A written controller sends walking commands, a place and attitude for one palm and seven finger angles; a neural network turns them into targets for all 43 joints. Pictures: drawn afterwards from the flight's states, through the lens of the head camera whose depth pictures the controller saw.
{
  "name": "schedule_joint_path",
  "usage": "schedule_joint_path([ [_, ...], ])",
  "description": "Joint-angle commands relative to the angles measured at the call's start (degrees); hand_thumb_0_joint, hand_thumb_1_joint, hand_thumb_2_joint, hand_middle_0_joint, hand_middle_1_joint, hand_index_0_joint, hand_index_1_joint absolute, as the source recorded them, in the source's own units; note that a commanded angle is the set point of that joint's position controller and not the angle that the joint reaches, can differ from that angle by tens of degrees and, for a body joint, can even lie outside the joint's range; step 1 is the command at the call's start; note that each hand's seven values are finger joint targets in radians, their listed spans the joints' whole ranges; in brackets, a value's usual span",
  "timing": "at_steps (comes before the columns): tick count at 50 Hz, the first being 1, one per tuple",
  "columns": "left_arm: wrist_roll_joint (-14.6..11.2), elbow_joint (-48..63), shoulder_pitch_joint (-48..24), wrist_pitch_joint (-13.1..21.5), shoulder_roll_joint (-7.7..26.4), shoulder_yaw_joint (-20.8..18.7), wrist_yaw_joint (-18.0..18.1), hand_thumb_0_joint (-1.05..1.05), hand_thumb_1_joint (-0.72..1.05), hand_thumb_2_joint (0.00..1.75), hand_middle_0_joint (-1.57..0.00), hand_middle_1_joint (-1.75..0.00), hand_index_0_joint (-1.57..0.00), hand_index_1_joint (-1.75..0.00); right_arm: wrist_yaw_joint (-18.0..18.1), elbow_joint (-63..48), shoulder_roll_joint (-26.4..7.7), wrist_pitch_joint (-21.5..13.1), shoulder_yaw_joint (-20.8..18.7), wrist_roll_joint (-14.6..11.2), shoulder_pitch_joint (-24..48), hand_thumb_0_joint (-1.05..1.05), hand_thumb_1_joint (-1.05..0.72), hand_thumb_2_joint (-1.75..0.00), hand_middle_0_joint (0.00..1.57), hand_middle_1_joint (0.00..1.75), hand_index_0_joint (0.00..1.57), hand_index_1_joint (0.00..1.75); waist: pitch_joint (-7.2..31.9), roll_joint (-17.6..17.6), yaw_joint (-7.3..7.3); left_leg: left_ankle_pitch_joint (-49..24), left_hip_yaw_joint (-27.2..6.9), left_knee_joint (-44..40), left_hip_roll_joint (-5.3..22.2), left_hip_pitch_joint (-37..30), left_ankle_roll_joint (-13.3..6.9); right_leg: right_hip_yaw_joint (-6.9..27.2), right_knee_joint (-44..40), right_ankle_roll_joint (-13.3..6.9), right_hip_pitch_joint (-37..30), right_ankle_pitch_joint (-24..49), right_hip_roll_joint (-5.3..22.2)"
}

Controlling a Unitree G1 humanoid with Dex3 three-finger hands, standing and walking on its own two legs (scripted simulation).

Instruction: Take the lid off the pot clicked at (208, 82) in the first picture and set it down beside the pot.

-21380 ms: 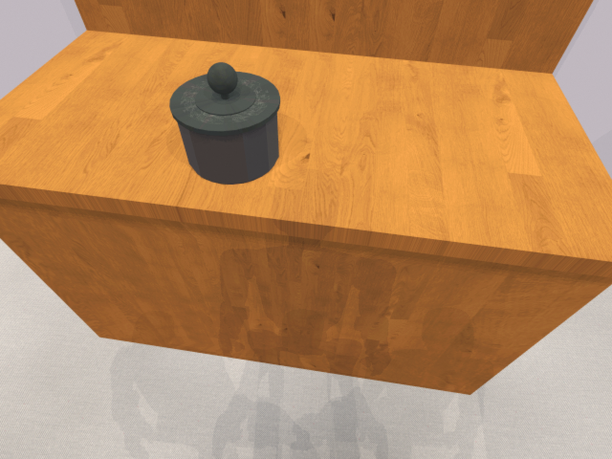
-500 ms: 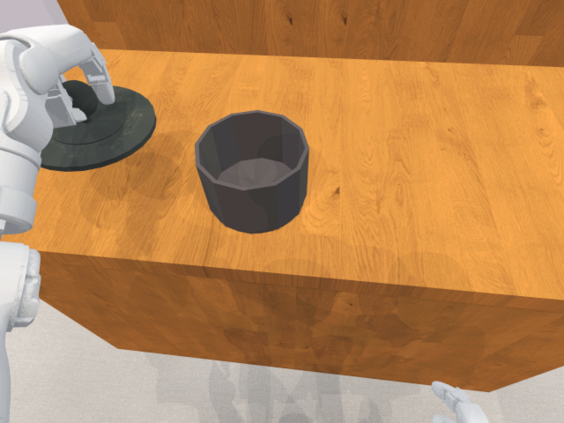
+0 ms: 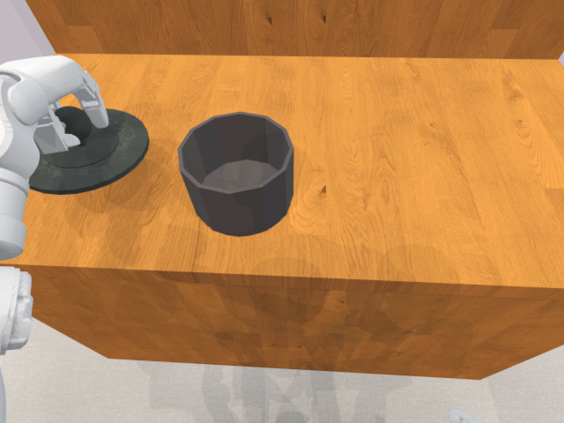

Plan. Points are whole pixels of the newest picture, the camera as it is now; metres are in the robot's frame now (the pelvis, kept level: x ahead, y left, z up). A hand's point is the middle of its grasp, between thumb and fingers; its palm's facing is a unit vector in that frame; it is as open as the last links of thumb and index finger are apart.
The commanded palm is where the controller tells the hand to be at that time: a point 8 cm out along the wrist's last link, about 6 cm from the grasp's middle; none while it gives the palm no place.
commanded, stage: lower the lid onto the table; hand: left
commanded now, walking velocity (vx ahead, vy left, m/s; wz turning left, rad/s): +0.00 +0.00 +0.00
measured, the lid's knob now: (71, 124) +0.48 +0.28 +0.17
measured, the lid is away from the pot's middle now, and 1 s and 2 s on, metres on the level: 0.22 0.23 0.23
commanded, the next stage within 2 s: open the fingers wide in 1.58 s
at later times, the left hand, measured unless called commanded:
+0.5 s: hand (60, 157) +0.44 +0.29 +0.15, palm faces -0.39 -0.07 -0.92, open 7.3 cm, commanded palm +0.44 +0.29 +0.23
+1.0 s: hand (80, 168) +0.44 +0.28 +0.12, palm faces -0.44 -0.08 -0.89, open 7.3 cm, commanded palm +0.45 +0.29 +0.20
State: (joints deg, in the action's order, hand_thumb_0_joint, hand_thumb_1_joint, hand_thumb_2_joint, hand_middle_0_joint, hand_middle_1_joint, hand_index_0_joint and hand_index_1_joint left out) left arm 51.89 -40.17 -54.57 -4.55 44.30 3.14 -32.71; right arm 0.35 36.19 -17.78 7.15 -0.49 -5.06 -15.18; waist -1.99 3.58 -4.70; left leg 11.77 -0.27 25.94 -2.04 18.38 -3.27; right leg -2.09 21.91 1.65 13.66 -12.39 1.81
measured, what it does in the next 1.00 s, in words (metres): stands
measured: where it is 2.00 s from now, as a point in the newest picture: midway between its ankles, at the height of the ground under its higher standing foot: outside the picture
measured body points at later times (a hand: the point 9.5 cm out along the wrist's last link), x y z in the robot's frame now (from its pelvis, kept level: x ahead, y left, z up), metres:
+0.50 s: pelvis +0.00 +0.00 +0.00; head +0.05 +0.00 +0.45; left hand +0.45 +0.29 +0.20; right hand +0.10 -0.27 -0.12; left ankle +0.01 +0.08 -0.74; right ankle -0.02 -0.14 -0.74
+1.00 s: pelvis +0.00 +0.01 +0.00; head +0.06 +0.00 +0.44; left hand +0.46 +0.28 +0.17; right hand +0.07 -0.27 -0.12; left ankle +0.01 +0.08 -0.74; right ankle -0.02 -0.14 -0.74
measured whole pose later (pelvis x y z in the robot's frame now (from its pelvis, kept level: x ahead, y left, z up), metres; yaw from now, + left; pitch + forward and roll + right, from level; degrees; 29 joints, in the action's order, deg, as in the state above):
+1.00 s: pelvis +0.00 +0.01 +0.00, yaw +0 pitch +6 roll -2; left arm 51.3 -48.3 -51.1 2.7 42.6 3.9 -29.3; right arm 1.3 37.5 -17.0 7.2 -0.4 -4.6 -15.5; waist -1.3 2.6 -5.3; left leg 13.1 -0.5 28.6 -2.1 21.2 -3.7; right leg -2.2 23.2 2.0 15.8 -13.1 1.8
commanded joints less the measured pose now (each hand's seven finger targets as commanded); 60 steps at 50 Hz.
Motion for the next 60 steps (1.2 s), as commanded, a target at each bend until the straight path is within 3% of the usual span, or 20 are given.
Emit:
schedule_joint_path([
  [1,-0.34,12.34,-30.14,0.5,20.83,-7.8,3.74,0.0,0.46,1.27,-0.95,-0.73,-1.0,-0.77,0.59,-6.81,-8.88,-1.9,-2.97,0.07,1.15,0.0,-0.9,-0.9,0.2,0.3,0.2,0.3,26.36,4.41,0.25,-21.86,-3.19,0.31,-0.33,-18.15,-1.35,-1.41,-0.33,-4.2,-2.24,16.27,-3.96],
  [7,-0.04,15.81,-31.55,1.32,21.3,-8.6,4.05,0.0,0.46,1.27,-0.95,-0.73,-1.0,-0.77,0.48,-6.96,-8.26,-1.89,-2.94,0.31,1.89,0.0,-0.9,-0.9,0.2,0.3,0.2,0.3,28.95,3.78,0.51,-23.83,-3.52,0.44,-0.34,-19.85,-1.38,-1.17,0.0,-3.85,-2.92,17.54,-4.35],
  [10,-0.41,9.96,-29.21,1.19,18.53,-6.53,3.7,0.0,0.46,1.27,-0.95,-0.73,-1.0,-0.77,0.81,-6.29,-8.12,-1.48,-2.57,0.07,2.2,0.0,-0.9,-0.9,0.2,0.3,0.2,0.3,24.63,2.33,-0.03,-19.97,-3.03,0.33,-0.63,-17.17,-1.6,-1.69,-0.58,-3.77,-1.55,16.14,-4.36],
  [12,-0.28,9.45,-29.43,1.58,20.07,-7.11,4.0,0.0,0.46,1.27,-0.95,-0.73,-1.0,-0.77,0.8,-6.21,-8.37,-1.26,-2.58,0.05,1.62,0.0,-0.9,-0.9,0.2,0.3,0.2,0.3,25.12,1.1,0.08,-17.57,-2.49,-0.09,-0.69,-16.09,-1.48,-1.52,-0.61,-3.68,-2.51,15.88,-4.36],
  [14,-0.45,10.06,-32.5,1.86,17.91,-4.8,3.95,0.0,0.46,1.27,-0.95,-0.73,-1.0,-0.77,1.28,-6.09,-8.05,-1.46,-2.42,-0.23,2.5,0.0,-0.9,-0.9,0.2,0.3,0.2,0.3,24.24,1.99,-0.36,-15.99,-2.44,-0.15,-0.78,-16.23,-1.67,-1.66,-0.51,-3.78,-2.03,15.67,-4.2],
  [17,-0.39,11.63,-33.72,2.76,20.39,-6.34,4.68,0.0,0.46,1.27,-0.95,-0.73,-1.0,-0.77,1.5,-5.63,-8.32,-1.75,-2.49,0.25,1.64,0.0,-0.9,-0.9,0.2,0.3,0.2,0.3,27.65,4.42,-0.2,-18.06,-2.8,0.33,-0.74,-18.43,-1.58,-1.37,-0.41,-3.78,-2.16,15.77,-4.46],
  [19,-0.81,10.31,-33.61,3.0,17.44,-4.17,4.5,0.0,0.46,1.27,-0.95,-0.73,-1.0,-0.77,1.75,-5.31,-8.06,-2.15,-2.38,0.0,1.8,0.0,-0.9,-0.9,0.2,0.3,0.2,0.3,25.77,4.65,-0.61,-18.23,-3.3,0.33,-0.44,-18.71,-1.43,-1.95,-0.28,-3.76,-0.6,14.95,-4.44],
  [22,-0.57,10.9,-34.18,3.87,20.77,-6.44,5.08,0.0,0.46,1.27,-0.95,-0.73,-1.0,-0.77,1.81,-4.76,-8.65,-2.12,-2.5,0.37,0.72,0.0,-0.9,-0.9,0.2,0.3,0.2,0.3,28.09,4.97,-0.27,-19.53,-3.42,0.49,-0.48,-19.05,-1.26,-1.68,-0.11,-3.81,-1.46,15.72,-4.61],
  [25,-1.05,11.37,-31.77,4.33,18.11,-5.64,5.01,0.0,0.46,1.27,-0.95,-0.73,-1.0,-0.77,1.78,-4.81,-8.36,-2.65,-2.82,0.5,1.06,0.0,-0.9,-0.9,0.2,0.3,0.2,0.3,27.78,5.3,-0.29,-21.74,-4.03,1.12,-0.26,-20.44,-1.45,-1.77,-0.12,-3.79,-0.11,15.62,-4.56],
  [27,-0.8,10.43,-29.94,4.75,21.51,-8.5,5.58,0.0,0.46,1.27,-0.95,-0.73,-1.0,-0.77,1.48,-4.8,-8.69,-2.33,-2.84,0.76,0.1,0.0,-0.9,-0.9,0.2,0.3,0.2,0.3,28.58,4.36,0.03,-23.23,-3.95,1.18,-0.28,-19.59,-1.21,-1.52,0.07,-3.81,-1.22,16.64,-4.73],
  [29,-0.95,5.11,-28.11,4.73,18.63,-6.38,5.21,0.0,0.46,1.27,-0.95,-0.73,-1.0,-0.77,1.55,-4.33,-8.56,-2.14,-2.59,0.19,0.17,0.0,-0.9,-0.9,0.2,0.3,0.2,0.3,23.87,1.91,-0.37,-19.6,-3.67,0.59,-0.32,-16.21,-1.18,-2.15,0.16,-3.81,-0.51,15.73,-4.56],
  [33,-0.4,11.9,-30.31,5.65,19.49,-7.04,5.82,0.0,0.46,1.27,-0.95,-0.73,-1.0,-0.77,1.08,-5.21,-8.57,-1.87,-3.1,0.69,0.66,0.0,-0.9,-0.9,0.2,0.3,0.2,0.3,28.35,6.38,-0.22,-24.56,-4.53,1.6,-0.18,-20.1,-1.13,-1.72,0.53,-4.0,0.04,16.37,-4.66],
  [36,-1.56,7.83,-24.65,5.78,20.78,-8.74,6.07,0.0,0.46,1.27,-0.95,-0.73,-1.0,-0.77,0.96,-4.92,-9.37,-1.72,-3.47,0.86,-0.67,0.0,-0.9,-0.9,0.2,0.3,0.2,0.3,27.29,4.36,-0.33,-24.32,-4.18,2.02,-0.01,-18.75,-0.97,-1.54,0.43,-4.07,0.29,16.27,-4.27],
  [39,-1.03,6.54,-27.71,5.82,17.83,-6.13,5.84,0.0,0.46,1.27,-0.95,-0.73,-1.0,-0.77,1.08,-4.92,-8.73,-1.43,-3.16,0.38,-0.28,0.0,-0.9,-0.9,0.2,0.3,0.2,0.3,24.84,2.75,-0.57,-19.23,-3.77,0.88,-0.31,-16.53,-1.19,-2.0,0.32,-3.79,0.58,14.74,-4.67],
  [40,-0.77,4.58,-27.23,5.74,19.26,-7.27,6.02,0.0,0.46,1.27,-0.95,-0.73,-1.0,-0.77,1.2,-4.63,-8.93,-1.36,-3.21,0.47,-0.83,0.0,-0.9,-0.9,0.2,0.3,0.2,0.3,25.09,1.6,-0.46,-16.56,-3.53,0.85,-0.39,-15.78,-1.32,-2.0,0.14,-3.75,0.53,13.61,-4.73],
  [44,-0.3,7.7,-30.15,6.97,19.61,-6.88,6.71,0.0,0.46,1.27,-0.95,-0.73,-1.0,-0.77,1.64,-4.85,-8.72,-1.8,-3.22,0.54,-0.87,0.0,-0.9,-0.9,0.2,0.3,0.2,0.3,27.74,5.28,-0.6,-19.83,-4.02,1.36,-0.07,-18.71,-1.15,-1.7,0.81,-3.9,1.3,13.89,-4.73],
  [47,-0.48,5.03,-27.71,7.55,21.05,-8.48,6.87,0.0,0.46,1.27,-0.95,-0.73,-1.0,-0.77,1.69,-4.41,-8.99,-1.75,-3.28,0.88,-2.0,0.0,-0.9,-0.9,0.2,0.3,0.2,0.3,27.91,3.84,-0.53,-20.5,-3.64,1.97,-0.3,-17.64,-1.28,-1.42,0.82,-3.75,0.81,15.25,-4.82],
  [49,-0.55,3.03,-28.11,7.66,18.65,-6.35,6.55,0.0,0.46,1.27,-0.95,-0.73,-1.0,-0.77,1.8,-4.23,-8.8,-1.7,-3.14,0.51,-1.8,0.0,-0.9,-0.9,0.2,0.3,0.2,0.3,25.51,2.22,-0.77,-18.13,-3.42,1.5,-0.29,-15.74,-1.3,-1.91,0.97,-3.66,1.05,14.9,-4.65],
  [57,-0.53,5.61,-27.95,9.16,20.13,-7.37,7.4,0.0,0.46,1.27,-0.95,-0.73,-1.0,-0.77,1.78,-4.41,-8.89,-1.37,-3.37,0.93,-2.38,0.0,-0.9,-0.9,0.2,0.3,0.2,0.3,29.52,4.96,-0.82,-22.78,-3.76,2.94,-0.02,-18.51,-1.28,-1.42,1.51,-3.59,1.93,15.76,-4.86],
  [60,-0.84,4.11,-26.47,9.31,18.39,-6.46,7.53,0.0,0.46,1.27,-0.95,-0.73,-1.0,-0.77,1.85,-4.03,-8.86,-1.4,-3.33,0.59,-2.37,0.0,-0.9,-0.9,0.2,0.3,0.2,0.3,27.33,5.49,-1.05,-23.5,-3.87,2.99,0.24,-18.65,-1.16,-1.77,1.61,-3.64,3.77,15.18,-4.89],
])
